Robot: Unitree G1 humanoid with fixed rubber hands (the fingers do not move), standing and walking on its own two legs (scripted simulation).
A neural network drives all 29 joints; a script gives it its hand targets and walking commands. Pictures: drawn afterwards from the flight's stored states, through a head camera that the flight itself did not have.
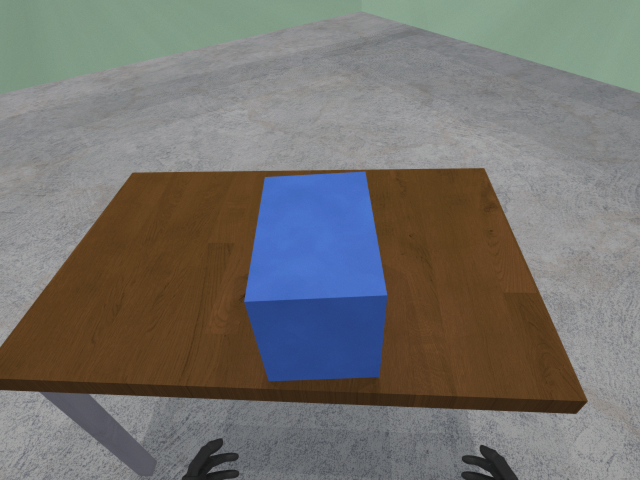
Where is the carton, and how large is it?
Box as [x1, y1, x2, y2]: [244, 172, 386, 380]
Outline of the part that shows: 365,172 265,177 244,302 268,380 379,376 386,291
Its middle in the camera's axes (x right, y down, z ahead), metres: +0.00 +0.06 +0.67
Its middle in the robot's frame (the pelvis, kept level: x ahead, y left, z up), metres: +0.48 +0.03 -0.02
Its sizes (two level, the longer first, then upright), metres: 0.285 0.183 0.212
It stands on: a table, 0.65 m high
